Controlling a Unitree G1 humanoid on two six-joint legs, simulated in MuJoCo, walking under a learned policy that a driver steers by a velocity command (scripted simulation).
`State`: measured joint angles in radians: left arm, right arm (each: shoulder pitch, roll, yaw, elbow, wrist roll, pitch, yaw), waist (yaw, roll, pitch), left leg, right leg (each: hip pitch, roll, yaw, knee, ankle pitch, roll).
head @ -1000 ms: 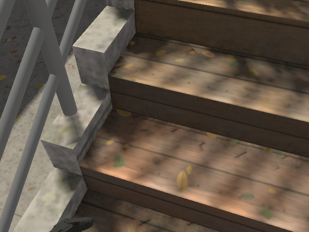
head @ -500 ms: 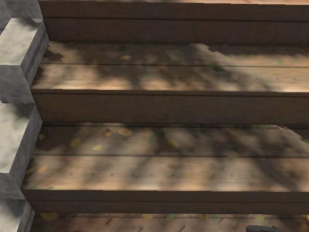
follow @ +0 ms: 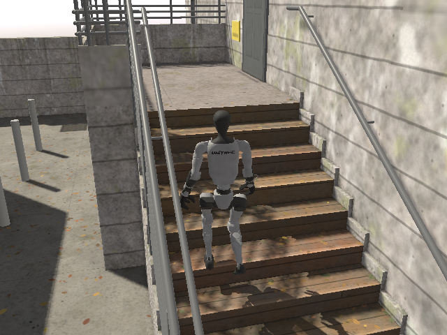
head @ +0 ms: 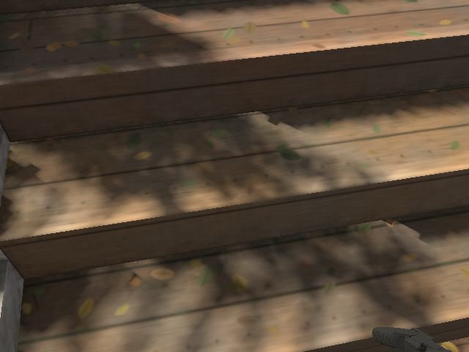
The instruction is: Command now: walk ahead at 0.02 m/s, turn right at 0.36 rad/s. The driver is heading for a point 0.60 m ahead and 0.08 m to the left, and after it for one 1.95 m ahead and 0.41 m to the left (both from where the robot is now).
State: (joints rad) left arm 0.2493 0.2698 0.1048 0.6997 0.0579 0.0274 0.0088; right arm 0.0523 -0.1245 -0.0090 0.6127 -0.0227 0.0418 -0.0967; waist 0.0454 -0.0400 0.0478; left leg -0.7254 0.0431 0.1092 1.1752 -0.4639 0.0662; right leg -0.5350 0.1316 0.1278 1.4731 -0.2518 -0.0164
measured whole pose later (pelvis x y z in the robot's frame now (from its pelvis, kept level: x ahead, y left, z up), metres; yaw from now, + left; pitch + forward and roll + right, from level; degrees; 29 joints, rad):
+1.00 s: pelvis +0.08 -0.06 -0.03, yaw +11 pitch +3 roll +2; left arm 0.40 0.17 0.04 0.88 0.00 -0.09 -0.01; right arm 0.04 -0.16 -0.01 0.59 -0.02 0.05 -0.03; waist 0.02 0.00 -0.01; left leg -0.83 -0.08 0.14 1.32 -0.55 0.14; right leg -0.18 -0.15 -0.11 0.72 -0.09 -0.05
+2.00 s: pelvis +0.55 +0.12 +0.29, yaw +30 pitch +4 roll +1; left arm 0.51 0.15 0.05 0.99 -0.02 -0.07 0.01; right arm -0.10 -0.05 0.04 0.54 0.00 -0.05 0.00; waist 0.08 -0.04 0.06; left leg -1.04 0.06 0.13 1.32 -0.34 0.13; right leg 0.03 -0.11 -0.13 0.24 -0.20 0.02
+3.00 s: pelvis +0.54 +0.16 +0.38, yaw +0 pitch +2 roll +0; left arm 0.15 0.25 0.06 0.54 0.06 0.00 0.07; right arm 0.14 -0.22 -0.02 0.47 -0.04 0.06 -0.04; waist 0.02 -0.03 0.05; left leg -0.51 -0.04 -0.13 1.41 -0.26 0.00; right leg -0.69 0.10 0.16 0.94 -0.32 -0.09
